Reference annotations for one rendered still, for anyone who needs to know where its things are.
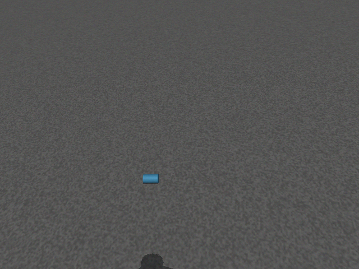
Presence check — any can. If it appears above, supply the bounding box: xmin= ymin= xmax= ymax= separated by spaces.
xmin=143 ymin=174 xmax=159 ymax=183

